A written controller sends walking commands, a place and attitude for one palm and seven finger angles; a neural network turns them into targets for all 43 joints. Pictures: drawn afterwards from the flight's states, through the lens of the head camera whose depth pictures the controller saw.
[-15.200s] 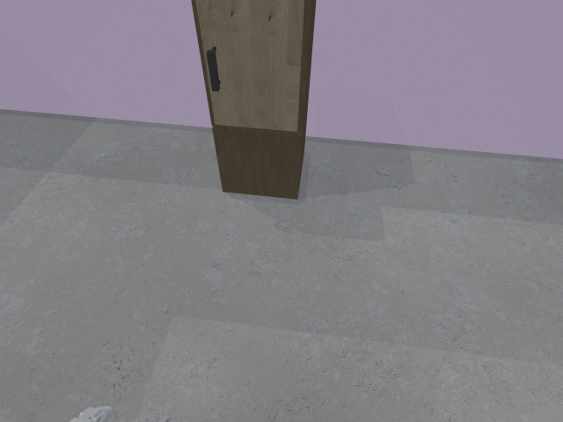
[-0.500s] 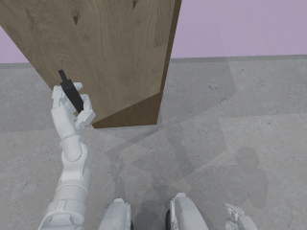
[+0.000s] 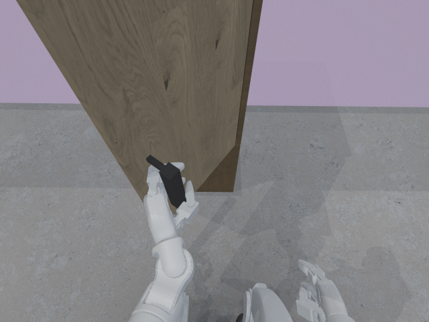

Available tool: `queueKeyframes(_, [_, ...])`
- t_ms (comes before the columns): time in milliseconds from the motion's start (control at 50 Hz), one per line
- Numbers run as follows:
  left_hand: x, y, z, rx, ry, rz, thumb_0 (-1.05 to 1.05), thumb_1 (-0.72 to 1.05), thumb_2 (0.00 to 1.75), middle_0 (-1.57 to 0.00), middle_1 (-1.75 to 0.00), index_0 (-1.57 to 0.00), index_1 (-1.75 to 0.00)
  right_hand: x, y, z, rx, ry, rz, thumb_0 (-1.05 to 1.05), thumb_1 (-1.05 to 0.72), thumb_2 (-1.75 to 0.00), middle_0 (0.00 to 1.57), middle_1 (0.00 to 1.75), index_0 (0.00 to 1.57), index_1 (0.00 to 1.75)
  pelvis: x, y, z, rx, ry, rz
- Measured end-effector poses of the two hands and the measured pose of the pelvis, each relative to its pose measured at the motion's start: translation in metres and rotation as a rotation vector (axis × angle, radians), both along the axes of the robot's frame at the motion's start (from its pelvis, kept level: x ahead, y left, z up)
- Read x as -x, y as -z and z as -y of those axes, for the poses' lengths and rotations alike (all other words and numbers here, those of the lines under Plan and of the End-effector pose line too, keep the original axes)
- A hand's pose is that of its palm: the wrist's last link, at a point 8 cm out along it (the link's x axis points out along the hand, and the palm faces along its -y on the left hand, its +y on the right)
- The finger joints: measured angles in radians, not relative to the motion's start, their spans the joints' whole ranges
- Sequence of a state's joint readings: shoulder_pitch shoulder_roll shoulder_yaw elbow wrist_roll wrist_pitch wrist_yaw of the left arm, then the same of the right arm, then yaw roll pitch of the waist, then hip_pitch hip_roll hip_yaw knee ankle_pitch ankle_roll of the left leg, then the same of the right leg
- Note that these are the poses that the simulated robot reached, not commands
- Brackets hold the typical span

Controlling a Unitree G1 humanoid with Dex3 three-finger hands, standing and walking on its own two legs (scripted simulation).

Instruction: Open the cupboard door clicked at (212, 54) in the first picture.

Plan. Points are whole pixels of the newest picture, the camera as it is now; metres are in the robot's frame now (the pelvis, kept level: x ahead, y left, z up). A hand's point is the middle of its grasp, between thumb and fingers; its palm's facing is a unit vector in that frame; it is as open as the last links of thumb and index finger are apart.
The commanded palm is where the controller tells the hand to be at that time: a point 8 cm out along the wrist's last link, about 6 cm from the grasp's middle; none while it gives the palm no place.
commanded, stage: open thumb and fingers to let go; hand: left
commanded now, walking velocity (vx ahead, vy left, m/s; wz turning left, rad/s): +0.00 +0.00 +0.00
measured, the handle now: (166, 182) +0.37 +0.10 +0.01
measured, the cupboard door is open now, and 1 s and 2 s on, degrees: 54 52 54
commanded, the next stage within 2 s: slide the hand sideways off the handle in 0.78 s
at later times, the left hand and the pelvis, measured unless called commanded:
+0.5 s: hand (189, 198) +0.34 +0.06 +0.01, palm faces +0.41 -0.91 -0.03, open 12.8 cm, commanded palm +0.29 +0.10 +0.01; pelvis -0.03 -0.01 -0.01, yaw +1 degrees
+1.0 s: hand (181, 207) +0.32 +0.07 +0.01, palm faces +0.12 -0.99 -0.08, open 15.5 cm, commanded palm +0.30 +0.10 +0.01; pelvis -0.04 +0.02 -0.01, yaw +1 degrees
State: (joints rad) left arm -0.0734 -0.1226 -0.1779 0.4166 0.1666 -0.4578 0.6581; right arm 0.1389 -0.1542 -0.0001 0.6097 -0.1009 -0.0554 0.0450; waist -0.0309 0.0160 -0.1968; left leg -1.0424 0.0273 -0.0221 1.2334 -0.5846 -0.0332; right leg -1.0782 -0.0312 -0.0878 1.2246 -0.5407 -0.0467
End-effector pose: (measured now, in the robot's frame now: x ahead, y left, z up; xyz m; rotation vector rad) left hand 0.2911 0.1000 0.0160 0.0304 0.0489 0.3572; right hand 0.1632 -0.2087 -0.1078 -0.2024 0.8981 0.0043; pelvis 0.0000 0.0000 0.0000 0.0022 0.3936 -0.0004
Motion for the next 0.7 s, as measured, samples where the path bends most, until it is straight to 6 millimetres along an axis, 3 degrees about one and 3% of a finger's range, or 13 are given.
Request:
queueKeyframes(200, [-0.002, 0.002, -0.001, -0.009, -0.061, 0.026, 0.01, 0.49, 0.71, -0.36, -1.30, -0.36, -1.31, 0.012, 0.012, 0.019, 0.016, 0.003, -0.003, 0.01, -0.91, -0.90, 0.20, 0.30, 0.20, 0.29, 0.016, 0.007, 0.015, -0.018, -0.012, 0.008])
queueKeyframes(460, [-0.003, 0.003, 0.001, -0.006, -0.068, 0.036, 0.00, -0.22, 0.41, -0.33, -1.22, -0.32, -1.22, 0.056, 0.019, 0.037, 0.047, 0.055, -0.081, 0.01, -0.91, -0.90, 0.20, 0.30, 0.20, 0.29, 0.025, 0.008, 0.015, -0.021, -0.006, 0.012])
queueKeyframes(560, [-0.004, 0.003, 0.000, -0.003, -0.068, 0.044, -0.01, -0.39, 0.34, -0.32, -1.12, -0.30, -1.11, 0.063, 0.020, 0.034, 0.056, 0.057, -0.096, 0.01, -0.91, -0.90, 0.20, 0.30, 0.20, 0.29, 0.027, 0.008, 0.011, -0.018, -0.005, 0.012])
queueKeyframes(700, [-0.006, 0.004, -0.003, 0.001, -0.055, 0.051, -0.01, -0.47, 0.31, -0.30, -0.85, -0.28, -0.85, 0.060, 0.018, 0.022, 0.054, 0.047, -0.085, 0.01, -0.91, -0.90, 0.20, 0.30, 0.20, 0.29, 0.029, 0.008, 0.003, -0.011, -0.003, 0.014])
